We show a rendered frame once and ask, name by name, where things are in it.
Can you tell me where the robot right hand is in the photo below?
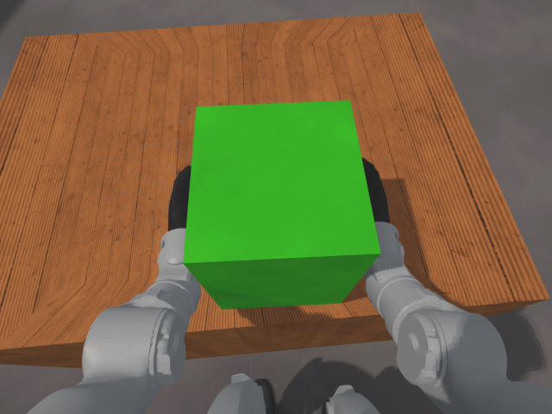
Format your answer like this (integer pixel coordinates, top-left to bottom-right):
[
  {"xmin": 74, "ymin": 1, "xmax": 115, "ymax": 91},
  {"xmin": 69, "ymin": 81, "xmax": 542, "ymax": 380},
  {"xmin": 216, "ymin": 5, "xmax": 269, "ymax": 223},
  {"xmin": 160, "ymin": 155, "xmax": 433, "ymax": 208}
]
[{"xmin": 362, "ymin": 158, "xmax": 390, "ymax": 223}]

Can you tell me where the robot right shin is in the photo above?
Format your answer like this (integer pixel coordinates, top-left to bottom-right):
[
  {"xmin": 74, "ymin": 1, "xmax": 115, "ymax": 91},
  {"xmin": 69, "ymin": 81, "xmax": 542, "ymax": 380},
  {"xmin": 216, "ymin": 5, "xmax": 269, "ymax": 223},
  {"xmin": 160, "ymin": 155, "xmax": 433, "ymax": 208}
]
[{"xmin": 332, "ymin": 385, "xmax": 354, "ymax": 398}]

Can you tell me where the carton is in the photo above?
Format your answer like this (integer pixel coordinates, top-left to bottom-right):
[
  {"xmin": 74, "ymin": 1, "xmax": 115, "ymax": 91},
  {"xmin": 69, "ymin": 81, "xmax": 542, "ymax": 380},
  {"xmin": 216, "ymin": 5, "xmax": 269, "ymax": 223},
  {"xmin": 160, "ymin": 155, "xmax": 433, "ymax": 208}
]
[{"xmin": 183, "ymin": 100, "xmax": 381, "ymax": 310}]

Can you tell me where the right robot forearm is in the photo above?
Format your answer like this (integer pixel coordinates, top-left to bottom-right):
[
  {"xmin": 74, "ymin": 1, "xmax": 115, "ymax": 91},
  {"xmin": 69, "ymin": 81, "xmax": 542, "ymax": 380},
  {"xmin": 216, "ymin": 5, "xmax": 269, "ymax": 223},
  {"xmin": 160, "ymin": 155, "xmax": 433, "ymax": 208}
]
[{"xmin": 363, "ymin": 222, "xmax": 507, "ymax": 370}]

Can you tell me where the left robot forearm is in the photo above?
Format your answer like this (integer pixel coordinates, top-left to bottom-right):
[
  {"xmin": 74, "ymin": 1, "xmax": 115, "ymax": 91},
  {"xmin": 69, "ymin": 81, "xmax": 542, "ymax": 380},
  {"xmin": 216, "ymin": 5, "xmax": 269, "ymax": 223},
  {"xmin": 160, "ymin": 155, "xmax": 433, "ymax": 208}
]
[{"xmin": 82, "ymin": 229, "xmax": 201, "ymax": 375}]

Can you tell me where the robot left hand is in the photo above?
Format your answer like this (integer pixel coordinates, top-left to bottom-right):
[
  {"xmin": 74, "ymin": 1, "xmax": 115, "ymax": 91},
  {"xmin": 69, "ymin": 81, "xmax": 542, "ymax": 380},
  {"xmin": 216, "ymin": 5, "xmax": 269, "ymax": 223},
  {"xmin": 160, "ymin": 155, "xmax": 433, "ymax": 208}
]
[{"xmin": 168, "ymin": 165, "xmax": 191, "ymax": 231}]

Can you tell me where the left robot upper arm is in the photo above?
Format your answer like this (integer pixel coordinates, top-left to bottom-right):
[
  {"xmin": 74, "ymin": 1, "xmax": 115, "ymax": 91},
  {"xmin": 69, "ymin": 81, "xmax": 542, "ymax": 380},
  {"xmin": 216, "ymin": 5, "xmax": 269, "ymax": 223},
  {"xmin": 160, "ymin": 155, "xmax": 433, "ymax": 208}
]
[{"xmin": 27, "ymin": 307, "xmax": 185, "ymax": 414}]

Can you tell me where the left robot foot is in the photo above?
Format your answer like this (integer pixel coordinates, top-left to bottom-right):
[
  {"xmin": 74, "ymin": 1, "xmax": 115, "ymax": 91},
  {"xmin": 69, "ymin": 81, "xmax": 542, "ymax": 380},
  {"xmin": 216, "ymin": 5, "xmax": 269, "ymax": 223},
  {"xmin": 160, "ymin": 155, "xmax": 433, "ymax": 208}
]
[{"xmin": 254, "ymin": 379, "xmax": 275, "ymax": 414}]

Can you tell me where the pedestal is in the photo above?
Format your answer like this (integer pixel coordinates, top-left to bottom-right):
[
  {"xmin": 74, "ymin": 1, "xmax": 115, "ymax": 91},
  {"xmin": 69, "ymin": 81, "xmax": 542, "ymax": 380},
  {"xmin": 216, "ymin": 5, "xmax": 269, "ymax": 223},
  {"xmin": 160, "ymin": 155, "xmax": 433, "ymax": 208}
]
[{"xmin": 0, "ymin": 12, "xmax": 549, "ymax": 368}]

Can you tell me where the right robot upper arm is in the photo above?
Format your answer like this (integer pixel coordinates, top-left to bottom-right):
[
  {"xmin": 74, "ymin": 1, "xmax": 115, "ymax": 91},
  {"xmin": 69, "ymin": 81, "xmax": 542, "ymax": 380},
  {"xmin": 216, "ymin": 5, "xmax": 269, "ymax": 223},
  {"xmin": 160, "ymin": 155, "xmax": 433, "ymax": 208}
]
[{"xmin": 396, "ymin": 309, "xmax": 552, "ymax": 414}]

